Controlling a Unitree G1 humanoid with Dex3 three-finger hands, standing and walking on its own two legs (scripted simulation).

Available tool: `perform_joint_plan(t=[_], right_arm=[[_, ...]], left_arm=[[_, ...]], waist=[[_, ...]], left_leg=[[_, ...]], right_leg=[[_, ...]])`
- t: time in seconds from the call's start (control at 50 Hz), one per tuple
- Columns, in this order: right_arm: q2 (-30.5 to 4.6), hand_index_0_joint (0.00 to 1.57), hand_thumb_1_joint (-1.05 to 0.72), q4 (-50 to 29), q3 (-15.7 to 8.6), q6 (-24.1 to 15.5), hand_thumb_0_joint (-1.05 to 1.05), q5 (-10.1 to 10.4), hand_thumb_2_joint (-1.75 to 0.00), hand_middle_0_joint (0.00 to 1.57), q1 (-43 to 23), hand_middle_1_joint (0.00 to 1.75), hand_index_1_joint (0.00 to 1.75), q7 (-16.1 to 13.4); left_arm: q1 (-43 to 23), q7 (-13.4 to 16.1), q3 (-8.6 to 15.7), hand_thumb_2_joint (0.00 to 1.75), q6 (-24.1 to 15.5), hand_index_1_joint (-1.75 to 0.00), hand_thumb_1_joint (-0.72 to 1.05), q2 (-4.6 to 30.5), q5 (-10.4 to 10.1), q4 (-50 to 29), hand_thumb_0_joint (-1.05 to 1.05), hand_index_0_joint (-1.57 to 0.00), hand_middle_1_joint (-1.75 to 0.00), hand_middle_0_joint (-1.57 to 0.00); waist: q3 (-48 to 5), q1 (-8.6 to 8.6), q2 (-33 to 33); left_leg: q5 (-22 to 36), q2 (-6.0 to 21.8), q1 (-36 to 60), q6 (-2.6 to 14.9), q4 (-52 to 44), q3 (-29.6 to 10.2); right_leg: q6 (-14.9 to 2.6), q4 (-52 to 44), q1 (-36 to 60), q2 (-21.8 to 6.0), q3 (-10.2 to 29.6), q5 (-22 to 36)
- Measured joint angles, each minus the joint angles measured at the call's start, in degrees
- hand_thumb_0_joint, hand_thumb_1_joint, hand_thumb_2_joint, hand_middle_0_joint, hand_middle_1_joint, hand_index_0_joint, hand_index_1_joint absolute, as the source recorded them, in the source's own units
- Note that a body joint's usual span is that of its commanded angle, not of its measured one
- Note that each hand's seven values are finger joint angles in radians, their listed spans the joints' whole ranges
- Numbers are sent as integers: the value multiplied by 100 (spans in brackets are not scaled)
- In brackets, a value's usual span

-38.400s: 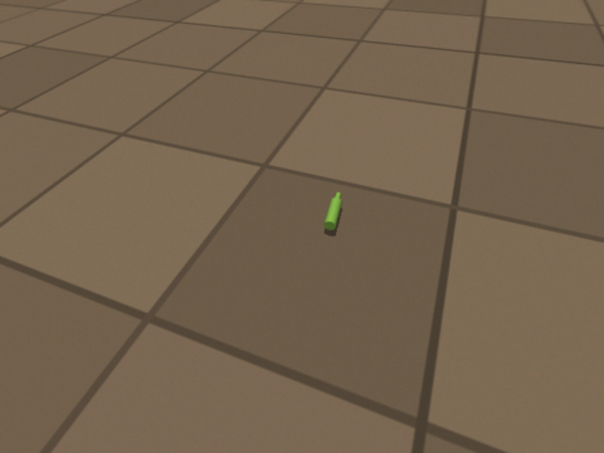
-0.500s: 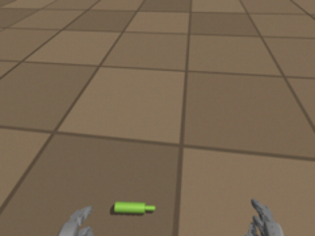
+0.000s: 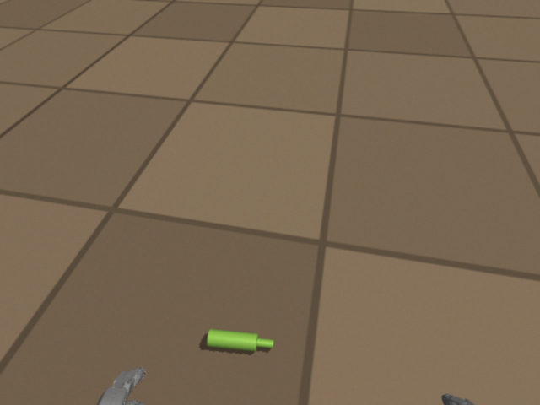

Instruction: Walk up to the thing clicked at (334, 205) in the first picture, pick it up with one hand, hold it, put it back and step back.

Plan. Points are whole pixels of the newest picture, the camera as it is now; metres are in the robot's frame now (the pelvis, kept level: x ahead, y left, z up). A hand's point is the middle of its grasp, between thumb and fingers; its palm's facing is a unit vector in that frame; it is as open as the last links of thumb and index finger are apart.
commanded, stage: stand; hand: left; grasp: from above
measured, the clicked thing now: (241, 340) +0.46 +0.17 -0.71
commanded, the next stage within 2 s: none
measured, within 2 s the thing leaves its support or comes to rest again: neither
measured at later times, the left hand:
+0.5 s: hand out of the picture +0.04 +0.25 -0.13, palm faces +0.06 -0.95 -0.31, open 7.4 cm
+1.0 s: hand out of the picture +0.05 +0.24 -0.12, palm faces +0.04 -0.94 -0.33, open 7.4 cm
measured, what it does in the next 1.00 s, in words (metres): stands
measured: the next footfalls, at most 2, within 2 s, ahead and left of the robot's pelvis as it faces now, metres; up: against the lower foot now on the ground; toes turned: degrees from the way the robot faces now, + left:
none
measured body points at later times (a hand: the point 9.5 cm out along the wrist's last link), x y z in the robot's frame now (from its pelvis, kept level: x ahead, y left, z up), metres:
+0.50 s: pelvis +0.00 +0.01 +0.03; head +0.00 +0.02 +0.48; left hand +0.04 +0.30 -0.11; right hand +0.08 -0.26 -0.10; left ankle +0.02 +0.11 -0.71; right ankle +0.01 -0.13 -0.71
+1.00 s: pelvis +0.00 +0.00 +0.04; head +0.01 -0.01 +0.49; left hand +0.05 +0.29 -0.10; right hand +0.07 -0.29 -0.10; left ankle +0.02 +0.11 -0.71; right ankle +0.01 -0.13 -0.71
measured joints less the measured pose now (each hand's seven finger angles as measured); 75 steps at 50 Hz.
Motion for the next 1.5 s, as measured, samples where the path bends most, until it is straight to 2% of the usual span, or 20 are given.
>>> perform_joint_plan(t=[0.1,0.2,0.48,0.86,1.5], right_arm=[[-32,20,-90,385,-95,122,1,16,-90,21,71,30,30,34],[-4,20,-90,763,-92,182,1,41,-90,21,113,30,30,0],[76,20,-90,1404,-39,248,1,165,-90,21,-164,30,30,-44],[-104,20,-90,1733,-42,282,1,199,-90,21,-267,30,30,14],[-229,20,-90,1781,77,238,1,236,-90,21,-477,30,30,-13]], left_arm=[[41,2,71,90,-155,-30,90,20,-8,907,1,-20,-30,-21],[40,-3,74,90,-253,-30,90,-33,-65,1562,1,-20,-30,-21],[-174,4,-4,90,-342,-30,90,-64,-108,2617,1,-20,-30,-21],[-325,-39,-33,90,-423,-30,90,45,-127,3021,1,-20,-30,-21],[-725,-92,-19,90,-465,-30,90,91,-191,3014,1,-20,-30,-21]], waist=[[54,-28,15],[119,-8,42],[244,0,78],[280,-62,133],[224,-113,168]], left_leg=[[189,-9,430,36,-468,-1],[390,-13,830,64,-938,-22],[945,-60,1580,90,-1990,-48],[1188,8,1741,2,-2419,-111],[1146,169,1899,-155,-2639,-151]], right_leg=[[41,-522,453,-15,-1,221],[78,-1083,899,-25,-24,470],[129,-2155,1667,-86,-52,1027],[52,-2521,1808,-22,-110,1225],[-100,-2706,1943,135,-146,1175]])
